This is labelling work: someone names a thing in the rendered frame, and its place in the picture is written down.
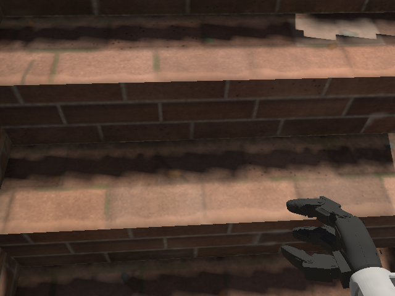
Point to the right robot forearm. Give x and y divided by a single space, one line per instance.
372 281

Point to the right robot hand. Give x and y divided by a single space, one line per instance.
349 242

